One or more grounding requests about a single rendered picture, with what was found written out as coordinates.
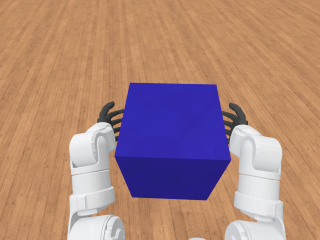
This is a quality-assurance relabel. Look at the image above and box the robot right hand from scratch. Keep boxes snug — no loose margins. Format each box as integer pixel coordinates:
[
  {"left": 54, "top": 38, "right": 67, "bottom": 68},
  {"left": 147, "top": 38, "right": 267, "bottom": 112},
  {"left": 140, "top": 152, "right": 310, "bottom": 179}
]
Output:
[{"left": 222, "top": 103, "right": 248, "bottom": 145}]

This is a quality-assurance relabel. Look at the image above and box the robot left forearm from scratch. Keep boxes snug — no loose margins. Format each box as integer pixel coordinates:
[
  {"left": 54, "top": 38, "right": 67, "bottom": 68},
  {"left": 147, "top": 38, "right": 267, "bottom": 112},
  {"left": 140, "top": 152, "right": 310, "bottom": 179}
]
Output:
[{"left": 67, "top": 122, "right": 117, "bottom": 240}]

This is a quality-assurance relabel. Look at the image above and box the robot right upper arm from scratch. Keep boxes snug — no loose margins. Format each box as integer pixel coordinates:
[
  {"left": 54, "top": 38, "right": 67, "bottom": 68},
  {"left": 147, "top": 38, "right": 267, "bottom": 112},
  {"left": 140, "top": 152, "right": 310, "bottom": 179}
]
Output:
[{"left": 224, "top": 220, "right": 284, "bottom": 240}]

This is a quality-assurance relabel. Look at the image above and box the robot left hand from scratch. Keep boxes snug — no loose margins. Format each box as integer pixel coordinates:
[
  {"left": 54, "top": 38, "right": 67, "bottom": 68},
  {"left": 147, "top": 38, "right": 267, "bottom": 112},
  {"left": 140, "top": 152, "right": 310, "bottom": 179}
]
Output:
[{"left": 97, "top": 101, "right": 124, "bottom": 142}]

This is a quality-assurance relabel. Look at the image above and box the robot right forearm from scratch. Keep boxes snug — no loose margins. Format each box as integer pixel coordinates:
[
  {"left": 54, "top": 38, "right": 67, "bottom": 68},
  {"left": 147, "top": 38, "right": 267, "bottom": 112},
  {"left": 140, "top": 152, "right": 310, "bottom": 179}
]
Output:
[{"left": 229, "top": 124, "right": 287, "bottom": 240}]

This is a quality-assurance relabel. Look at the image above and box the robot left upper arm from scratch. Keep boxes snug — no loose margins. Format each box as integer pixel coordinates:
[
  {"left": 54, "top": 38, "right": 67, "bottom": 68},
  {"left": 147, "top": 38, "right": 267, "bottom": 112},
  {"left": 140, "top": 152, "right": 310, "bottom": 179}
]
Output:
[{"left": 68, "top": 214, "right": 125, "bottom": 240}]

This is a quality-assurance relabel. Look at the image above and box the carton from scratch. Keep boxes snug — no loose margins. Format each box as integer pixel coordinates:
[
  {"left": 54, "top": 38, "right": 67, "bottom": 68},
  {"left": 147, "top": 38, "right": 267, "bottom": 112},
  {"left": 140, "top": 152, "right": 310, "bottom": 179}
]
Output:
[{"left": 114, "top": 82, "right": 231, "bottom": 201}]

